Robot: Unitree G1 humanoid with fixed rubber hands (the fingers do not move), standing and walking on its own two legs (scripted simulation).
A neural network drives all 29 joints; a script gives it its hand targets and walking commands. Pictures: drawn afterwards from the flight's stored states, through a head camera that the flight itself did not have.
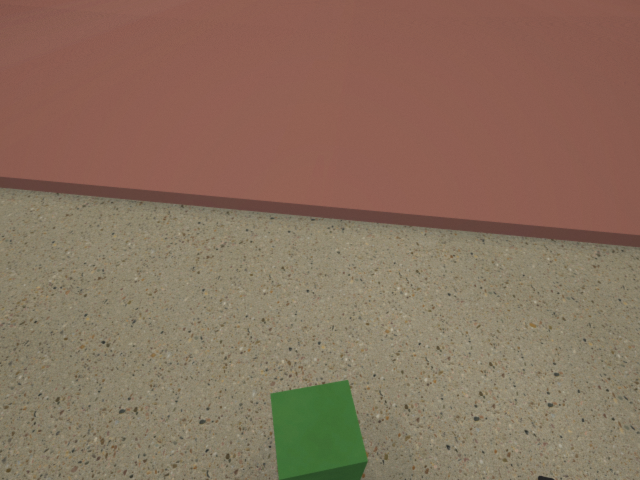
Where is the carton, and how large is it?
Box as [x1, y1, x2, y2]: [270, 380, 367, 479]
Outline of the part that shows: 347,380 270,394 279,479 360,478 367,459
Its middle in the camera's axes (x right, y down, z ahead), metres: -0.01 +0.54 +1.04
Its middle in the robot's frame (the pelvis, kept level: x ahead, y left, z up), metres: +0.37 +0.00 -0.66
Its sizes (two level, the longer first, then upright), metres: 0.210 0.200 0.250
